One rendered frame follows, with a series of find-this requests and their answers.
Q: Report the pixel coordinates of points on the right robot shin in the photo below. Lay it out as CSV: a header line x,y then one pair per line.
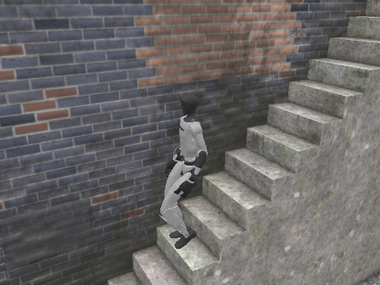
x,y
177,211

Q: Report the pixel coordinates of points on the left robot forearm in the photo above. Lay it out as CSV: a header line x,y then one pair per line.
x,y
197,167

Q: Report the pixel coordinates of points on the right robot hand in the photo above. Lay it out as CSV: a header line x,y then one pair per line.
x,y
170,165

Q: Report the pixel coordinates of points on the robot left upper arm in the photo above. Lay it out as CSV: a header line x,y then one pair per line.
x,y
196,132

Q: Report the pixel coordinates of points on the right robot forearm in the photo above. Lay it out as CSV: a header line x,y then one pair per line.
x,y
178,156

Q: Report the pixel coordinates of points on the left robot hand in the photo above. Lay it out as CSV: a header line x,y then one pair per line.
x,y
185,187

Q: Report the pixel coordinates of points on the right robot foot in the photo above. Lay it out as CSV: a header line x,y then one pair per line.
x,y
176,234

